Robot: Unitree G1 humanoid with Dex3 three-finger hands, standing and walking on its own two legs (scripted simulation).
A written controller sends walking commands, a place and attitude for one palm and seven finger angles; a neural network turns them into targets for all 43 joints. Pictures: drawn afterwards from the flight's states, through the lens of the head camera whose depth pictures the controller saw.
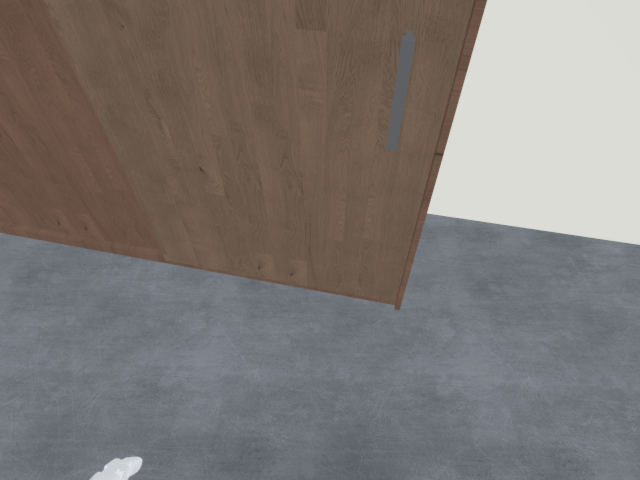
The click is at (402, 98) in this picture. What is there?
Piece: wardrobe's sliding door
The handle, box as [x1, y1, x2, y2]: [386, 30, 415, 150]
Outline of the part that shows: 408,30 407,35 403,35 401,41 386,143 387,149 396,149 415,36 411,35 412,31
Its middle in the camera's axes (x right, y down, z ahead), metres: +0.16 -0.30 +0.81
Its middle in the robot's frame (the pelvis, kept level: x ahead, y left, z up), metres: +0.83 -0.12 +0.08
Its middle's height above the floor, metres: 0.85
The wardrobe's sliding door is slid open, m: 0.00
